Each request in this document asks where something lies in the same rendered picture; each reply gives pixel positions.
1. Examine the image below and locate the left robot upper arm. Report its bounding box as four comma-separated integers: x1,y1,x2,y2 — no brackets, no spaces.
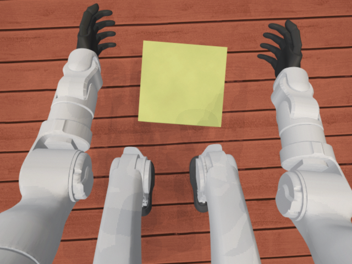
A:
0,148,94,264

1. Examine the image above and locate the right robot forearm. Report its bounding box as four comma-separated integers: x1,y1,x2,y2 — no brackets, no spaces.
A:
271,67,352,193

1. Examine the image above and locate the carton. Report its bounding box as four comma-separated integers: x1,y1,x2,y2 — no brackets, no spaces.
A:
138,41,227,127

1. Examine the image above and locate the left robot forearm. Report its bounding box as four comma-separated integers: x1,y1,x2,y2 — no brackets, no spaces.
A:
19,48,103,195

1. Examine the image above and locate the right robot shin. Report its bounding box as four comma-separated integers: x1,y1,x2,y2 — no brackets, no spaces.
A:
197,144,238,202

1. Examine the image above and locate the left robot hand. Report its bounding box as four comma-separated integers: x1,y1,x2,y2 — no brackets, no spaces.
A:
76,3,116,56

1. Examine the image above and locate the robot shin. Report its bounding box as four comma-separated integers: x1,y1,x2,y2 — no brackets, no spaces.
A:
197,144,238,202
109,147,149,206

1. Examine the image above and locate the right robot upper arm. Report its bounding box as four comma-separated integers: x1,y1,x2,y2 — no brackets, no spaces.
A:
276,169,352,264

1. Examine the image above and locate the right robot hand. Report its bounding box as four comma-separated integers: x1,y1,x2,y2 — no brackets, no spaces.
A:
257,20,303,78

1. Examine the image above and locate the left robot shin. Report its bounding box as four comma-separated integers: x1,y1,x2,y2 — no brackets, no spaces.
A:
109,147,149,206

